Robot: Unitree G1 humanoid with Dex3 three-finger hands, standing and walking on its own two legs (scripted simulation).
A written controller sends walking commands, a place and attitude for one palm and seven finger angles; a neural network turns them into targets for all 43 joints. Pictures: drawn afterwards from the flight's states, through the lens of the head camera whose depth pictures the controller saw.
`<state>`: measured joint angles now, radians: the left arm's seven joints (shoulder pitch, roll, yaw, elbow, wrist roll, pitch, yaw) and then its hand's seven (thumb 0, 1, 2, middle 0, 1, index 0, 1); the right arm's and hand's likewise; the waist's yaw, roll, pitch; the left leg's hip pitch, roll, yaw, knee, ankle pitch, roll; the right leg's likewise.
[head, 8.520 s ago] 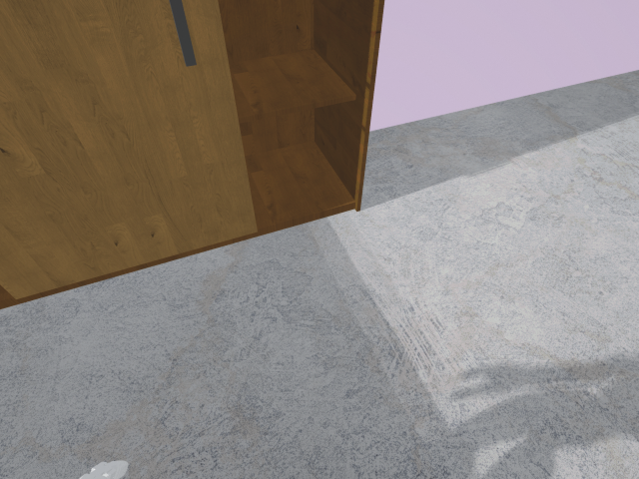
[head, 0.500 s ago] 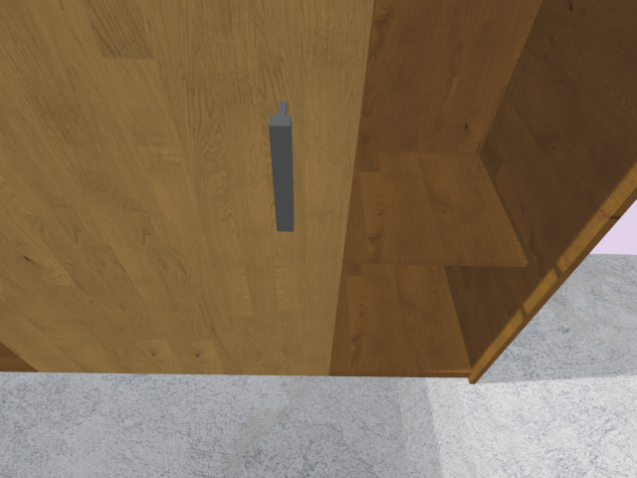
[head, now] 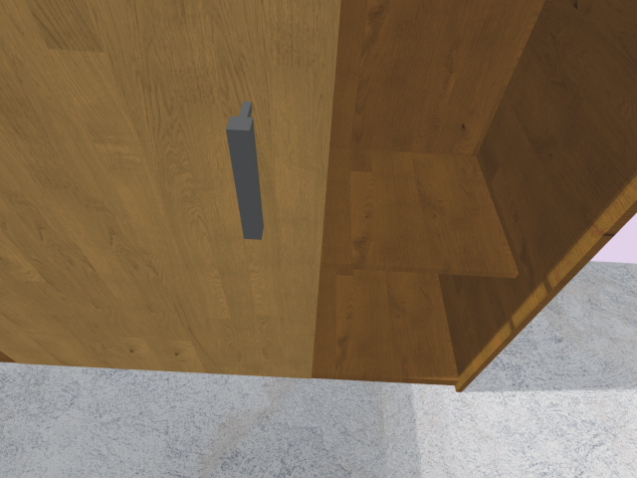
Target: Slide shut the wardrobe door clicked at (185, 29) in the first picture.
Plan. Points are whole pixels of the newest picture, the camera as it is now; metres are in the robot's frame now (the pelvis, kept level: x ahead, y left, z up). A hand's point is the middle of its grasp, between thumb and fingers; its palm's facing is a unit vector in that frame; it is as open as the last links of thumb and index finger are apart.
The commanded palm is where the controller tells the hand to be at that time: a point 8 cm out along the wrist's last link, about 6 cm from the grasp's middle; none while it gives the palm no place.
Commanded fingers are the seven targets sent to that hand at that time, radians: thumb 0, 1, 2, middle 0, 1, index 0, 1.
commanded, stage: come to a stop and stand still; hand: left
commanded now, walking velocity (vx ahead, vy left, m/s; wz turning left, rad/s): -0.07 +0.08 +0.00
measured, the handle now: (250, 174) +0.47 +0.12 +0.12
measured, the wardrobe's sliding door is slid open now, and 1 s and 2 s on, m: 0.46 0.46 0.46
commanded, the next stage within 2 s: look again from close up in 1.96 s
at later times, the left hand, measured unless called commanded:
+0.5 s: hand out of the picture -0.01 +0.26 -0.16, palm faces -0.01 -0.96 -0.26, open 7.4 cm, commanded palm none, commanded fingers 0.00 0.90 0.90 -0.20 -0.30 -0.20 -0.30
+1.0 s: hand out of the picture -0.08 +0.24 -0.17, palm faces -0.02 -0.98 -0.20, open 7.4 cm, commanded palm none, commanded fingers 0.00 0.90 0.90 -0.20 -0.30 -0.20 -0.30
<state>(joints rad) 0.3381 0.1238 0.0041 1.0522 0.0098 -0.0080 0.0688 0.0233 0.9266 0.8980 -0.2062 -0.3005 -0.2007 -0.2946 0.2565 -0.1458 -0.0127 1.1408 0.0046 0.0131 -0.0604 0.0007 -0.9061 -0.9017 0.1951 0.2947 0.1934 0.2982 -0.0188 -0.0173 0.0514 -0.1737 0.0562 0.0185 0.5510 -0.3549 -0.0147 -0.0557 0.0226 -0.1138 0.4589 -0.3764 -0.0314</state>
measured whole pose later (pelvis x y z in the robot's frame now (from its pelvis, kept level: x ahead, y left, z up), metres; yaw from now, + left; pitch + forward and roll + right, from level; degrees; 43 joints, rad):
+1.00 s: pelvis -0.05 +0.07 +0.01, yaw -1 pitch -1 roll +0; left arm 0.35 0.16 -0.03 1.11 0.02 0.00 0.04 0.01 0.90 0.90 -0.20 -0.30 -0.20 -0.29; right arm 0.29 -0.18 0.01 1.11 0.00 -0.02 -0.02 0.00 -0.90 -0.90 0.20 0.30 0.20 0.30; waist 0.01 -0.01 0.02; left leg -0.22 -0.07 0.06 0.42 -0.19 0.08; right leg -0.19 -0.04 0.04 0.46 -0.26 0.03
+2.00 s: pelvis -0.03 +0.02 +0.01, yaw +0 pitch -1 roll +1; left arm 0.30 0.17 -0.03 1.11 0.01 -0.02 0.03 0.01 0.90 0.90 -0.20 -0.30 -0.20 -0.29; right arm 0.24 -0.18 0.02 1.14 -0.01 -0.02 -0.03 0.00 -0.90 -0.90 0.20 0.30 0.20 0.30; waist 0.00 0.00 0.02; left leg -0.17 -0.01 0.02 0.40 -0.21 0.01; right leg -0.13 0.02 0.00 0.42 -0.27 -0.03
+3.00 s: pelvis -0.03 +0.01 +0.01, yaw +1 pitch -1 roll +1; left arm 0.33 0.15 -0.02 1.12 0.01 -0.03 0.04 0.00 0.90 0.90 -0.20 -0.30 -0.20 -0.29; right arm 0.28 -0.15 0.02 1.15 -0.01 -0.02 -0.04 0.00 -0.90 -0.90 0.20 0.29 0.19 0.30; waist 0.01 0.00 0.01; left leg -0.17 0.00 0.00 0.40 -0.21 -0.01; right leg -0.13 0.04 -0.03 0.42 -0.27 -0.05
